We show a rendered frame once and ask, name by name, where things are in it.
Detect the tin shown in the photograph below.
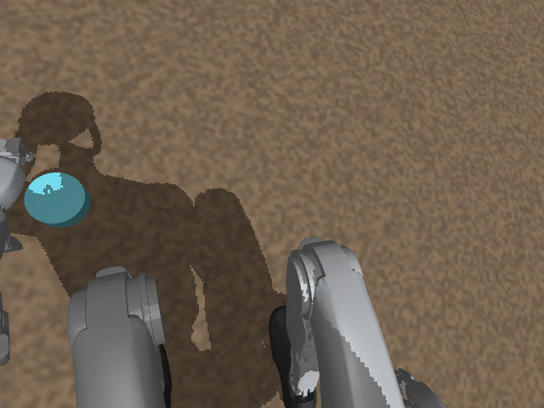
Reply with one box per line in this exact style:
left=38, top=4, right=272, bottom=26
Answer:
left=24, top=173, right=91, bottom=228

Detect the left robot hand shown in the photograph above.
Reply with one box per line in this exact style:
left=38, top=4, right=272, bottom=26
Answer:
left=0, top=137, right=34, bottom=252

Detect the right robot foot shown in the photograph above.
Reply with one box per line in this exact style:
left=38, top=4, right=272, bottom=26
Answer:
left=269, top=305, right=317, bottom=408

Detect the right robot hand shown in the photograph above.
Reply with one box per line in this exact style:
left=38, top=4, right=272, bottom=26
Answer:
left=394, top=368, right=446, bottom=408

